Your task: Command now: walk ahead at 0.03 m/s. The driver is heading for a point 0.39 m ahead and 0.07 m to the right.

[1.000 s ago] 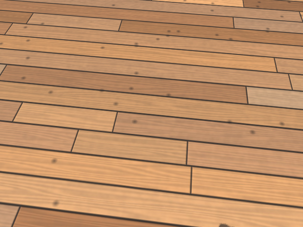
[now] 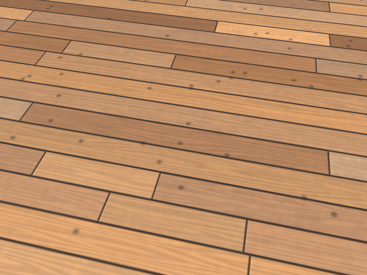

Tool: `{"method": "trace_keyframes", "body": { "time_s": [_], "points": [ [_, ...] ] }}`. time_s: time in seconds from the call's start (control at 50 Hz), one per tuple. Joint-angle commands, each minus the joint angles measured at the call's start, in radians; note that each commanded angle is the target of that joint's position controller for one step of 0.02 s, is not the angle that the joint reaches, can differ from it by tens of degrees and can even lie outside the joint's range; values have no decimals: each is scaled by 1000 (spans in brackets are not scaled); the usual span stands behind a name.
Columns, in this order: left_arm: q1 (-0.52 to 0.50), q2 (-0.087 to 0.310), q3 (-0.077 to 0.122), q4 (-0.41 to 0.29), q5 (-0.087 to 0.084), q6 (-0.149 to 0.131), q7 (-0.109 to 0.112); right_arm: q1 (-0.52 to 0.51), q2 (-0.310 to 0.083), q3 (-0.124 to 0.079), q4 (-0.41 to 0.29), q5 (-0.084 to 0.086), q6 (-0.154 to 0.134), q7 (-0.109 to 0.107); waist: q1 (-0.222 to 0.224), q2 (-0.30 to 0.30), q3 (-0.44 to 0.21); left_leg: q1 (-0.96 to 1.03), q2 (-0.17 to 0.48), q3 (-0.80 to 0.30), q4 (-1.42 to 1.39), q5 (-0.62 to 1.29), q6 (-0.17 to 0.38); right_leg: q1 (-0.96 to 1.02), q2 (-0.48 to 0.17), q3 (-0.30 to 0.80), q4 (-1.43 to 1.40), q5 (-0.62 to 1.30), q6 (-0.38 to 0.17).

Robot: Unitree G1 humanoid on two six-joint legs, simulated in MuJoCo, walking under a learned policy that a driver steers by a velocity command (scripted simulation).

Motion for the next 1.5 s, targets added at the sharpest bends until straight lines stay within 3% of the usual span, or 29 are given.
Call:
{"method": "trace_keyframes", "body": {
  "time_s": [0.02,0.06,0.1,0.22,0.4,0.66,1.38,1.4,1.46,1.5],
  "points": [
    [-41,132,34,-48,-8,-24,9,30,-114,-28,-18,-3,-27,-3,7,22,-40,-73,31,-30,-112,198,23,127,-83,102,-65,164,-42],
    [-24,129,37,-26,-12,-25,9,43,-110,-28,0,2,-37,-1,7,25,-84,-45,30,-26,-100,284,14,172,-79,87,-27,320,-54],
    [-25,123,37,-7,-13,-19,8,44,-105,-27,16,6,-33,-1,6,20,-87,-37,25,-20,-98,293,13,183,-77,83,-21,343,-56],
    [-38,124,42,52,-14,-1,10,42,-100,-25,54,6,-21,-6,2,0,-45,-42,20,-11,-110,254,19,167,-67,79,-32,289,-46],
    [-41,130,47,137,-15,15,28,47,-82,-14,116,5,-33,-6,7,-4,-23,-64,14,4,-130,210,20,182,-60,79,-46,239,-35],
    [-33,116,46,222,-16,23,36,87,-49,3,182,4,-42,-9,12,-1,6,-96,6,20,-149,126,22,165,-53,83,-73,138,-28],
    [50,79,34,287,-19,26,47,210,5,16,241,8,-55,-11,14,2,26,-128,2,31,-161,109,32,148,-45,83,-81,130,-25],
    [69,67,31,297,-18,26,47,232,16,18,252,9,-54,-12,12,4,5,-119,-4,37,-170,17,36,157,-34,71,-83,21,-24],
    [73,83,41,295,-26,17,45,221,-27,3,229,21,-52,-20,4,41,88,-169,23,-25,-190,-343,105,20,14,28,-22,-400,-34],
    [18,60,37,265,-32,-17,32,273,-69,-12,226,33,-67,-21,-30,101,142,-129,135,-186,-279,-452,179,-102,18,-3,83,-341,-28]
  ]
}}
